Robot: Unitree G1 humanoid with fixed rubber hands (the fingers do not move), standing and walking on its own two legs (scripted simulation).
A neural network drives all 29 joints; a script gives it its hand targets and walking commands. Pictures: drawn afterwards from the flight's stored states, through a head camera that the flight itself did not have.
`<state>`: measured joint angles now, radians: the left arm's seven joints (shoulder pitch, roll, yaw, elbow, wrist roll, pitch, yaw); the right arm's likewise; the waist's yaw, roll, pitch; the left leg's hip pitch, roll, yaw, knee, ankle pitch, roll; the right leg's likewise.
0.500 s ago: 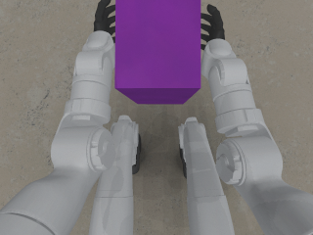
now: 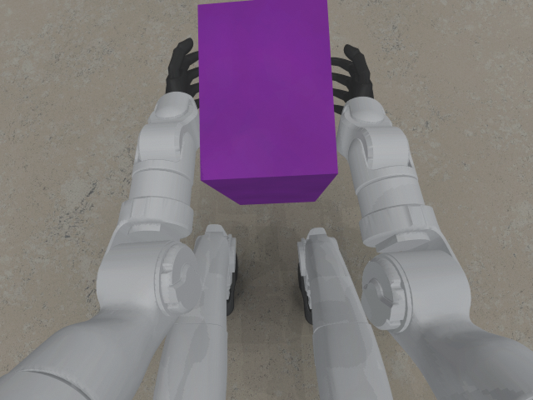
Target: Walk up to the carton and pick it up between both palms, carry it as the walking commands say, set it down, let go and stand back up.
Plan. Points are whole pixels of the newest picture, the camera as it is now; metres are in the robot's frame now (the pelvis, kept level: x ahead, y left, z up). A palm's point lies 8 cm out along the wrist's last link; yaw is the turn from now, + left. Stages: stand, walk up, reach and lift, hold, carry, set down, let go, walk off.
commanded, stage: reach and lift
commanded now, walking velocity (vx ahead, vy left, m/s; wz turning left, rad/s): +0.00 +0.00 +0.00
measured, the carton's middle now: (271, 128) +0.46 +0.01 -0.06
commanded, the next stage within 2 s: none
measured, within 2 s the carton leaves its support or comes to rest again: neither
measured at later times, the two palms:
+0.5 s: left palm (149, 65) +0.45 +0.13 +0.10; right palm (383, 64) +0.45 -0.10 +0.11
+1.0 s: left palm (131, 20) +0.45 +0.13 +0.16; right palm (413, 42) +0.44 -0.11 +0.16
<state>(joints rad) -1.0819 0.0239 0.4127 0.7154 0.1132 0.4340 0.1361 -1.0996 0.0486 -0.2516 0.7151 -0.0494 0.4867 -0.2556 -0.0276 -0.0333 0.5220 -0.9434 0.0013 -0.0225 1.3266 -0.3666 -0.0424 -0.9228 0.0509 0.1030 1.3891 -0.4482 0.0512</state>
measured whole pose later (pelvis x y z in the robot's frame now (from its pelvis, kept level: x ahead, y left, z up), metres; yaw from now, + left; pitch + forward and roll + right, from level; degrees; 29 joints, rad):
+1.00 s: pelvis +0.11 +0.01 +0.12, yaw +0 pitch -4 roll +0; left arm -0.59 -0.15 0.37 0.66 0.24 0.54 0.13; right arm -0.55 0.22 -0.33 0.62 -0.18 0.58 -0.17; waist -0.03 -0.03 0.05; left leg -0.37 0.00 -0.03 0.74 -0.30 -0.03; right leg -0.34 0.02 0.10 0.77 -0.35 0.04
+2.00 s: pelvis +0.09 +0.00 +0.13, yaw +0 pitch -9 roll +1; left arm -0.59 -0.17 0.32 0.62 0.28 0.67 0.13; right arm -0.53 0.21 -0.33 0.54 -0.18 0.71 -0.16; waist -0.03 -0.02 0.08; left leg -0.27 0.00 -0.03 0.67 -0.25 -0.02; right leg -0.25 0.01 0.10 0.72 -0.32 0.03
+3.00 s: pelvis +0.08 +0.00 +0.12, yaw +0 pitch -10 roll +1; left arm -0.51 -0.19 0.30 0.54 0.28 0.68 0.13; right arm -0.48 0.23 -0.33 0.48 -0.18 0.72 -0.15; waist -0.03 -0.05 0.06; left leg -0.26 -0.01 -0.03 0.66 -0.23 -0.02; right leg -0.24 0.01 0.10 0.72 -0.31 0.03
